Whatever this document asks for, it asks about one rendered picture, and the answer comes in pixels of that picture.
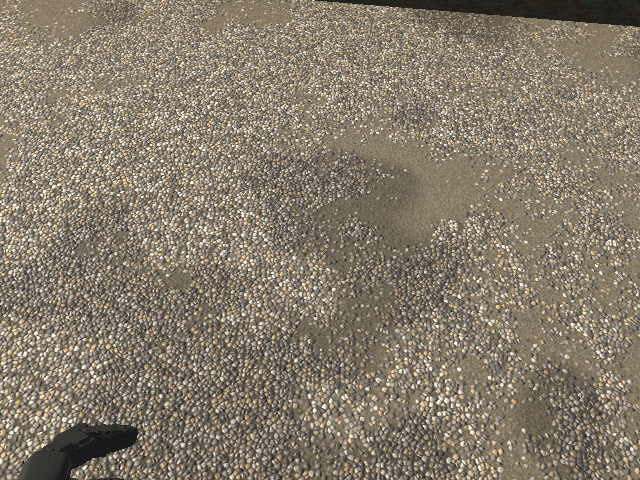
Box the left robot hand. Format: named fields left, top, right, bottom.
left=17, top=423, right=138, bottom=480

